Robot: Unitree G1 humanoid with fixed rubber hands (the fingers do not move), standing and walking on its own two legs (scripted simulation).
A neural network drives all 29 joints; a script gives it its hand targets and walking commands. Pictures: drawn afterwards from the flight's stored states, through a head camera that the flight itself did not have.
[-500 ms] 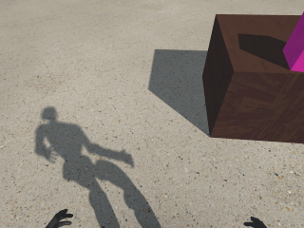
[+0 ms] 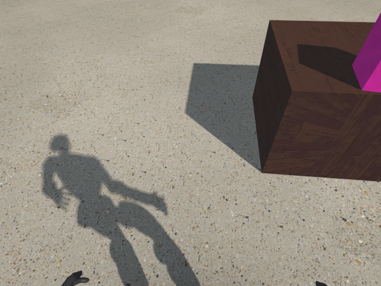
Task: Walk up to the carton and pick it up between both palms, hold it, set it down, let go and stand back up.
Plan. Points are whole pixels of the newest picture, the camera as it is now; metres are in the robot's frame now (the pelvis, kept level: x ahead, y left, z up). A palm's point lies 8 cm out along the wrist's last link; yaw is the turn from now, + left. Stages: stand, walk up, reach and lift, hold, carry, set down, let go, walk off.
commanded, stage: stand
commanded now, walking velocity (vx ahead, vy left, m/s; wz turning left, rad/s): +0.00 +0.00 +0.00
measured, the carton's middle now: out of the picture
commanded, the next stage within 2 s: walk up in 1.72 s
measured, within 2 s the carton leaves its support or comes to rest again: neither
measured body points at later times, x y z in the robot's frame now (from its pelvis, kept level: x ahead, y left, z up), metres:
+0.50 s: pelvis +0.00 +0.00 +0.00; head +0.00 +0.00 +0.45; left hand +0.11 +0.30 -0.10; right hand +0.10 -0.28 -0.12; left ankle +0.04 +0.12 -0.74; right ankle +0.04 -0.12 -0.74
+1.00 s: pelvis +0.00 +0.00 +0.00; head -0.02 +0.00 +0.45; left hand +0.10 +0.30 -0.10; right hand +0.09 -0.28 -0.12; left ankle +0.04 +0.12 -0.74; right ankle +0.04 -0.12 -0.74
